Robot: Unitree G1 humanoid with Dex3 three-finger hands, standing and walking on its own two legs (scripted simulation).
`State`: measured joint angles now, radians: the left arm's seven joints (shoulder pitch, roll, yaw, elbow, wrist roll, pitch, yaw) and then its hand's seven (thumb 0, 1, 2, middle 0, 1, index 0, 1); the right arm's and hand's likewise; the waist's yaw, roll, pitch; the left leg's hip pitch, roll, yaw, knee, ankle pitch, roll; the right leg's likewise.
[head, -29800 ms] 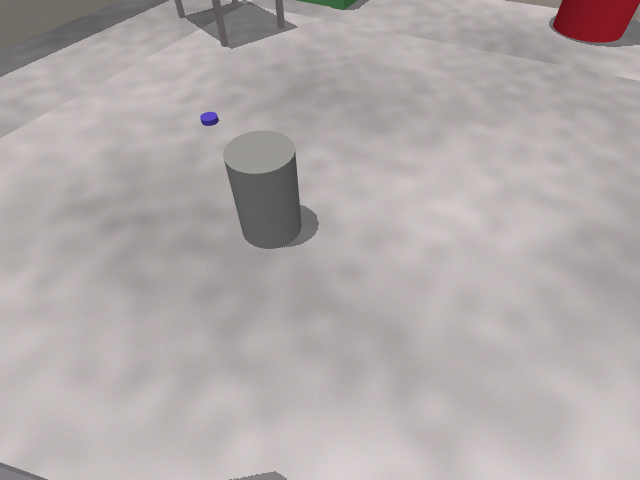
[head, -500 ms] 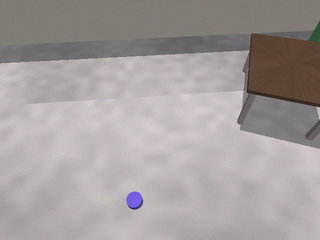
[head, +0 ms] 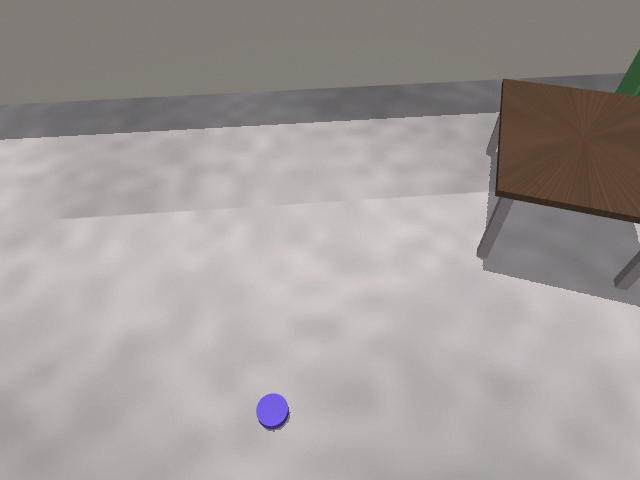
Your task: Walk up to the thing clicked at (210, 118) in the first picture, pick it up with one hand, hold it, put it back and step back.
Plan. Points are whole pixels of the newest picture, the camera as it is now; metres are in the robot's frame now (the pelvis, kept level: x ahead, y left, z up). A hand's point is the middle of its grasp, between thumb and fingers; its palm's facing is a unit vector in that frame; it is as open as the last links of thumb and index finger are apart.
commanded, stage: stand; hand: left
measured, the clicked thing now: (272, 411) +0.47 +0.18 -0.77
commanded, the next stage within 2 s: rise first in 2.00 s
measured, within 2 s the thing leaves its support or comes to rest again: neither
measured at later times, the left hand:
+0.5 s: hand out of the picture +0.08 +0.27 -0.16, palm faces -0.02 -0.94 -0.34, open 7.3 cm
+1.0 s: hand out of the picture +0.08 +0.27 -0.16, palm faces -0.01 -0.94 -0.34, open 7.3 cm
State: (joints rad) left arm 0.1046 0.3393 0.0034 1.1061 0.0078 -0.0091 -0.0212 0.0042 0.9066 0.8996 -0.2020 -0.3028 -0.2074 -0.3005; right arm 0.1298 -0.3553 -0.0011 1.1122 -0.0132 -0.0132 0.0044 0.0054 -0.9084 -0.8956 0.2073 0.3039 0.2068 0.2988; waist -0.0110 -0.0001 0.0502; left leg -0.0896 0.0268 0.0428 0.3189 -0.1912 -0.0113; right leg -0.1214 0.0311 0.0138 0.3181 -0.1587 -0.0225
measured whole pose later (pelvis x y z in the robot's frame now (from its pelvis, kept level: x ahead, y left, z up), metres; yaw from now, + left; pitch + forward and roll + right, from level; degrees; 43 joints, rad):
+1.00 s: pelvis +0.01 +0.02 +0.00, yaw +1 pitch -2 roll +0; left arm 0.12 0.35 -0.01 1.13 0.01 -0.01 0.00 0.00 0.91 0.90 -0.20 -0.30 -0.21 -0.30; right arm 0.11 -0.35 0.00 1.13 -0.01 -0.01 0.00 0.00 -0.91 -0.90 0.21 0.30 0.21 0.30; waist 0.00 0.00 0.05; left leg -0.07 -0.01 0.03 0.29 -0.19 0.02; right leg -0.09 0.00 0.00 0.29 -0.16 0.01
